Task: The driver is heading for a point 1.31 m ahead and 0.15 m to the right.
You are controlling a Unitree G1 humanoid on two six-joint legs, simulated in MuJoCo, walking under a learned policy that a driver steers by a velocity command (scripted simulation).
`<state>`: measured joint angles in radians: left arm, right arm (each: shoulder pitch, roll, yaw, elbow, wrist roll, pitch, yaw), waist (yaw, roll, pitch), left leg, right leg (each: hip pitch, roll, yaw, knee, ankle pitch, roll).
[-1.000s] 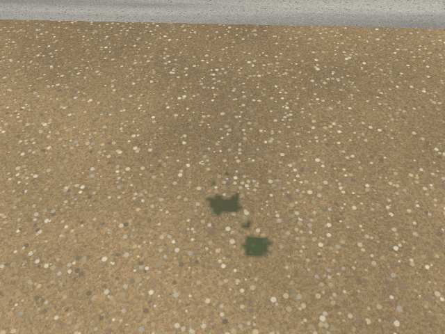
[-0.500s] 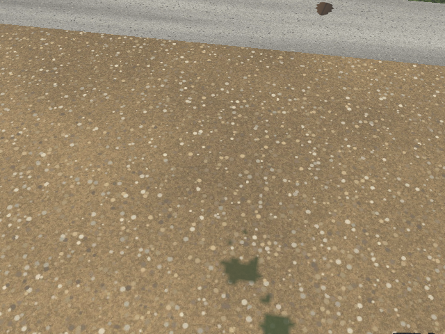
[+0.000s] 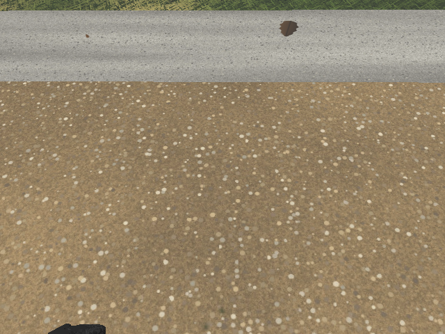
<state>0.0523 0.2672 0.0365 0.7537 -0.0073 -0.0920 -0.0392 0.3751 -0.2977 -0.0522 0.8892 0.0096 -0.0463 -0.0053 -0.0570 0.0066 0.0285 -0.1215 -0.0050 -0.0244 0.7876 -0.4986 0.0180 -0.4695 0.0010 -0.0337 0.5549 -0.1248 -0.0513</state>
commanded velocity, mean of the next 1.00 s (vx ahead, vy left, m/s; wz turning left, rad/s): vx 0.22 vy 0.00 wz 0.00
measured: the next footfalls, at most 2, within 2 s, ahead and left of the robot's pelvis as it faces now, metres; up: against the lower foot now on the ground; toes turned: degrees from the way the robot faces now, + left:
left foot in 0.44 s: +0.40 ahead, +0.13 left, +0.00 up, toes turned +1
right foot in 0.76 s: +0.35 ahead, -0.11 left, +0.00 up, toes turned +0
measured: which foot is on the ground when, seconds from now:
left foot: up 0.00-0.42, down 0.44-1.00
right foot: down 0.00-0.46, up 0.48-0.74, down 0.76-1.00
